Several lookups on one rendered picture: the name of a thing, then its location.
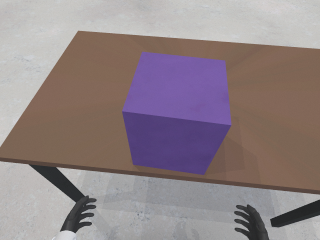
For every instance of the robot right hand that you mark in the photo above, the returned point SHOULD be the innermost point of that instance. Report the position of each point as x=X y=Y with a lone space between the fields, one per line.
x=256 y=226

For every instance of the carton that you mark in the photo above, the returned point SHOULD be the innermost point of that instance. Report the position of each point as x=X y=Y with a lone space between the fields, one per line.
x=177 y=112

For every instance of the robot left hand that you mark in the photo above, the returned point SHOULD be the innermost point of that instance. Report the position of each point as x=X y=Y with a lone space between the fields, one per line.
x=72 y=222

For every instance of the left robot forearm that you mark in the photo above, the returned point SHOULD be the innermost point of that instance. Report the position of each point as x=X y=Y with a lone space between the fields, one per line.
x=65 y=235

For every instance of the table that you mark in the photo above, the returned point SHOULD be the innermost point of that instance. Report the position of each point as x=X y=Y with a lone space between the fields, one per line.
x=75 y=119

